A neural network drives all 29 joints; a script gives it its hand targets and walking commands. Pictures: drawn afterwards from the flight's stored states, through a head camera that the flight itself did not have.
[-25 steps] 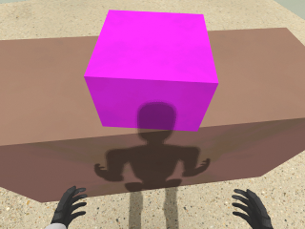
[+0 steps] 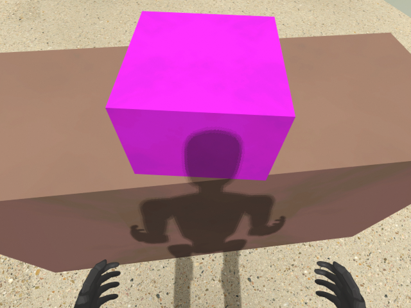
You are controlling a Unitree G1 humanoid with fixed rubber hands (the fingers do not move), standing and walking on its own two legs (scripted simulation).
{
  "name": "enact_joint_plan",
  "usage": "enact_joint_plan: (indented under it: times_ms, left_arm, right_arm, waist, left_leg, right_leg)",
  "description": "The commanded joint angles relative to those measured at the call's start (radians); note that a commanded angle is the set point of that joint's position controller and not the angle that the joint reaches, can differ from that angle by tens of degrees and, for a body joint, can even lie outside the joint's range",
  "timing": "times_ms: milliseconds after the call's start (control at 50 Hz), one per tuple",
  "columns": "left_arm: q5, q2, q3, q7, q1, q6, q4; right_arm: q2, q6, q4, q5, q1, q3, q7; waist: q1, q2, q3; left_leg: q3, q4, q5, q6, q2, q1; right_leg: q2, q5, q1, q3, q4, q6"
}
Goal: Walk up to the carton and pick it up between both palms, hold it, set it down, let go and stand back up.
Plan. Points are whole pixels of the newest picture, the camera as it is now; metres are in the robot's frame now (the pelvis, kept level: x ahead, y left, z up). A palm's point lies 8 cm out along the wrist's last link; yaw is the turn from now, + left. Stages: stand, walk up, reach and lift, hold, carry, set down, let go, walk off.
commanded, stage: set down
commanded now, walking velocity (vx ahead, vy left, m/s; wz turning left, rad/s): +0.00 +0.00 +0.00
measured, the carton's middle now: (204, 95) +0.54 +0.01 +0.07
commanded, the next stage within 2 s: let go in 0.18 s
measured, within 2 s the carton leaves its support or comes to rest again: neither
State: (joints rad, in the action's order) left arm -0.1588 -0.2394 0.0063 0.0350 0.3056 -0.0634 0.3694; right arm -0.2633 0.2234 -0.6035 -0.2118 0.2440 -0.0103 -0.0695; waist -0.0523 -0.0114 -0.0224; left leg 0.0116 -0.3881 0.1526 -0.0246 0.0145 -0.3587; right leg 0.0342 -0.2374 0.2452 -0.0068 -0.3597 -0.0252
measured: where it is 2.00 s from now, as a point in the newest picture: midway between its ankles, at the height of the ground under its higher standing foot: outside the picture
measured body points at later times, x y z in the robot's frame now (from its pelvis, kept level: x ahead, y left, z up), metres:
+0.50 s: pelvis +0.00 +0.00 +0.00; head +0.07 +0.01 +0.44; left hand +0.16 +0.23 -0.10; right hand +0.14 -0.26 -0.10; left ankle +0.02 +0.10 -0.74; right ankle -0.04 -0.10 -0.74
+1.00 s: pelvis -0.01 -0.01 +0.00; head -0.02 +0.00 +0.45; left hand +0.13 +0.26 -0.10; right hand +0.11 -0.27 -0.11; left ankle +0.02 +0.10 -0.74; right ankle -0.04 -0.10 -0.74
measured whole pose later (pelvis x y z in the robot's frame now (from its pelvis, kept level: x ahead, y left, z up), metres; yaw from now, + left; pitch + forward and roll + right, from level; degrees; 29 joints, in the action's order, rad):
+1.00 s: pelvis -0.01 -0.01 +0.00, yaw +0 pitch +5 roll +0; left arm -0.06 -0.30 0.01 0.01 0.29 0.02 0.65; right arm -0.27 0.05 -0.84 -0.08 0.18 -0.01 -0.02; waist -0.05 -0.01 0.13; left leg 0.01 -0.41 0.15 -0.02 0.01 -0.34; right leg 0.03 -0.26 0.24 -0.01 -0.42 -0.03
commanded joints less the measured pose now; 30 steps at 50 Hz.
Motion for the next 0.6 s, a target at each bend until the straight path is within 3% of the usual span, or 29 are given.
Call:
enact_joint_plan:
  times_ms: [0, 20, 60, 80, 100, 120, 140, 180, 200, 220, 240, 260, 300, 320, 360, 380, 400, 420, 440, 460, 480, 500, 540, 560, 580]
  left_arm:
    - [0.128, -0.100, 0.039, 0.007, -0.065, 0.057, 0.008]
    - [0.150, -0.090, 0.046, 0.010, -0.085, 0.060, 0.012]
    - [0.146, -0.091, 0.037, 0.014, -0.115, 0.062, 0.000]
    - [0.128, -0.109, 0.049, 0.011, -0.100, 0.075, -0.022]
    - [0.108, -0.110, 0.031, 0.007, -0.088, 0.070, -0.015]
    - [0.126, -0.098, 0.030, 0.012, -0.103, 0.066, 0.035]
    - [0.122, -0.113, 0.047, 0.013, -0.105, 0.081, -0.018]
    - [0.134, -0.091, 0.024, 0.022, -0.111, 0.068, 0.003]
    - [0.129, -0.101, 0.030, 0.026, -0.129, 0.070, -0.025]
    - [0.123, -0.099, 0.029, 0.020, -0.094, 0.068, -0.010]
    - [0.151, -0.087, 0.033, 0.030, -0.127, 0.069, 0.009]
    - [0.139, -0.085, 0.026, 0.021, -0.110, 0.064, 0.008]
    - [0.170, -0.075, 0.023, 0.031, -0.130, 0.061, 0.006]
    - [0.146, -0.083, 0.028, 0.023, -0.089, 0.050, 0.017]
    - [0.146, -0.080, 0.031, 0.022, -0.093, 0.049, 0.035]
    - [0.143, -0.087, 0.037, 0.018, -0.083, 0.057, 0.040]
    - [0.162, -0.075, 0.027, 0.023, -0.104, 0.055, 0.043]
    - [0.146, -0.087, 0.038, 0.023, -0.109, 0.066, -0.003]
    - [0.157, -0.072, 0.032, 0.025, -0.102, 0.056, -0.001]
    - [0.149, -0.089, 0.036, 0.020, -0.098, 0.060, 0.019]
    - [0.152, -0.091, 0.047, 0.026, -0.104, 0.054, 0.008]
    - [0.154, -0.087, 0.046, 0.020, -0.091, 0.058, 0.024]
    - [0.182, -0.083, 0.051, 0.027, -0.096, 0.061, 0.009]
    - [0.169, -0.097, 0.060, 0.019, -0.090, 0.066, 0.002]
    - [0.165, -0.084, 0.046, 0.022, -0.115, 0.066, -0.001]
  right_arm:
    - [-0.102, 0.076, 0.003, 0.145, -0.104, 0.021, -0.014]
    - [-0.127, 0.076, -0.045, 0.144, -0.123, 0.020, -0.015]
    - [-0.106, 0.077, -0.028, 0.152, -0.137, 0.015, -0.012]
    - [-0.105, 0.085, 0.001, 0.152, -0.136, 0.021, -0.008]
    - [-0.094, 0.089, 0.022, 0.157, -0.119, 0.014, -0.004]
    - [-0.115, 0.084, -0.051, 0.173, -0.159, 0.012, -0.010]
    - [-0.099, 0.101, 0.012, 0.149, -0.142, 0.019, -0.009]
    - [-0.121, 0.097, -0.057, 0.159, -0.161, -0.002, -0.020]
    - [-0.103, 0.093, -0.053, 0.157, -0.168, 0.011, -0.018]
    - [-0.107, 0.100, -0.018, 0.155, -0.144, 0.003, -0.015]
    - [-0.120, 0.091, -0.092, 0.157, -0.172, 0.010, -0.030]
    - [-0.127, 0.093, -0.077, 0.160, -0.153, 0.009, -0.021]
    - [-0.131, 0.099, -0.118, 0.155, -0.172, 0.005, -0.032]
    - [-0.118, 0.097, -0.077, 0.151, -0.148, 0.008, -0.026]
    - [-0.113, 0.095, -0.084, 0.157, -0.150, 0.008, -0.024]
    - [-0.118, 0.099, -0.064, 0.155, -0.151, 0.017, -0.024]
    - [-0.129, 0.095, -0.090, 0.158, -0.178, 0.016, -0.026]
    - [-0.111, 0.104, -0.050, 0.152, -0.170, 0.004, -0.018]
    - [-0.127, 0.105, -0.088, 0.163, -0.160, 0.001, -0.023]
    - [-0.115, 0.109, -0.063, 0.168, -0.160, 0.007, -0.016]
    - [-0.122, 0.108, -0.080, 0.163, -0.180, 0.019, -0.021]
    - [-0.118, 0.108, -0.070, 0.166, -0.163, 0.014, -0.016]
    - [-0.114, 0.108, -0.096, 0.154, -0.166, 0.019, -0.023]
    - [-0.106, 0.114, -0.067, 0.146, -0.148, 0.031, -0.016]
    - [-0.121, 0.116, -0.072, 0.152, -0.169, 0.020, -0.019]
  waist:
    - [0.126, 0.008, 0.230]
    - [0.118, 0.021, 0.212]
    - [0.110, 0.031, 0.215]
    - [0.116, -0.029, 0.237]
    - [0.104, -0.034, 0.236]
    - [0.113, -0.011, 0.192]
    - [0.123, -0.003, 0.243]
    - [0.108, 0.014, 0.221]
    - [0.115, 0.017, 0.208]
    - [0.098, -0.002, 0.228]
    - [0.120, 0.039, 0.212]
    - [0.099, 0.001, 0.227]
    - [0.117, 0.033, 0.218]
    - [0.107, -0.003, 0.232]
    - [0.116, 0.003, 0.230]
    - [0.104, -0.029, 0.219]
    - [0.103, -0.006, 0.206]
    - [0.116, -0.025, 0.250]
    - [0.113, 0.018, 0.238]
    - [0.111, -0.035, 0.243]
    - [0.112, -0.005, 0.247]
    - [0.110, -0.030, 0.250]
    - [0.112, 0.024, 0.244]
    - [0.109, -0.020, 0.271]
    - [0.103, -0.013, 0.249]
  left_leg:
    - [0.023, -0.026, -0.200, 0.037, -0.037, 0.520]
    - [0.025, -0.029, -0.207, 0.045, -0.040, 0.519]
    - [0.022, -0.027, -0.198, 0.040, -0.038, 0.507]
    - [0.033, -0.024, -0.186, 0.030, -0.032, 0.474]
    - [0.031, -0.023, -0.158, 0.032, -0.036, 0.477]
    - [0.029, -0.020, -0.172, 0.036, -0.035, 0.465]
    - [0.032, -0.030, -0.190, 0.032, -0.029, 0.467]
    - [0.030, -0.023, -0.165, 0.042, -0.037, 0.486]
    - [0.019, -0.031, -0.190, 0.037, -0.037, 0.466]
    - [0.032, -0.034, -0.203, 0.043, -0.036, 0.490]
    - [0.018, -0.021, -0.177, 0.048, -0.037, 0.479]
    - [0.021, -0.037, -0.195, 0.039, -0.041, 0.490]
    - [0.017, -0.031, -0.207, 0.044, -0.044, 0.484]
    - [0.023, -0.033, -0.202, 0.033, -0.042, 0.500]
    - [0.023, -0.037, -0.216, 0.038, -0.036, 0.495]
    - [0.028, -0.038, -0.196, 0.031, -0.033, 0.482]
    - [0.030, -0.026, -0.169, 0.030, -0.028, 0.466]
    - [0.027, -0.033, -0.194, 0.030, -0.036, 0.490]
    - [0.027, -0.033, -0.193, 0.040, -0.037, 0.482]
    - [0.025, -0.037, -0.202, 0.037, -0.032, 0.471]
    - [0.024, -0.050, -0.202, 0.037, -0.031, 0.473]
    - [0.017, -0.048, -0.219, 0.036, -0.031, 0.469]
    - [0.015, -0.051, -0.246, 0.046, -0.025, 0.484]
    - [0.019, -0.061, -0.250, 0.035, -0.029, 0.507]
    - [0.019, -0.055, -0.229, 0.031, -0.029, 0.498]
  right_leg:
    - [-0.014, 0.284, 0.099, 0.009, 0.058, 0.007]
    - [-0.010, 0.291, 0.100, -0.002, 0.053, 0.006]
    - [-0.016, 0.276, 0.096, 0.003, 0.054, 0.005]
    - [-0.014, 0.266, 0.071, 0.005, 0.057, 0.014]
    - [-0.020, 0.261, 0.083, 0.005, 0.054, 0.017]
    - [-0.020, 0.280, 0.088, 0.007, 0.052, 0.016]
    - [-0.018, 0.263, 0.074, 0.003, 0.054, 0.015]
    - [-0.011, 0.228, 0.093, -0.009, 0.051, 0.014]
    - [-0.016, 0.265, 0.090, -0.001, 0.048, 0.012]
    - [-0.014, 0.286, 0.086, -0.001, 0.055, 0.015]
    - [-0.009, 0.246, 0.089, -0.008, 0.049, 0.006]
    - [-0.012, 0.257, 0.107, -0.003, 0.051, 0.012]
    - [-0.003, 0.258, 0.098, -0.016, 0.039, 0.005]
    - [-0.013, 0.246, 0.091, -0.005, 0.060, 0.006]
    - [-0.010, 0.285, 0.083, -0.004, 0.050, 0.010]
    - [-0.013, 0.306, 0.083, 0.000, 0.054, 0.020]
    - [-0.009, 0.272, 0.088, -0.006, 0.051, 0.021]
    - [-0.009, 0.272, 0.080, -0.008, 0.051, 0.021]
    - [-0.011, 0.285, 0.071, -0.013, 0.042, 0.016]
    - [-0.006, 0.291, 0.061, -0.010, 0.043, 0.023]
    - [-0.018, 0.325, 0.085, -0.007, 0.025, 0.026]
    - [-0.013, 0.344, 0.060, -0.002, 0.033, 0.027]
    - [-0.015, 0.380, 0.052, 0.001, 0.033, 0.023]
    - [-0.017, 0.382, 0.050, 0.003, 0.037, 0.030]
    - [-0.016, 0.390, 0.070, 0.002, 0.036, 0.032]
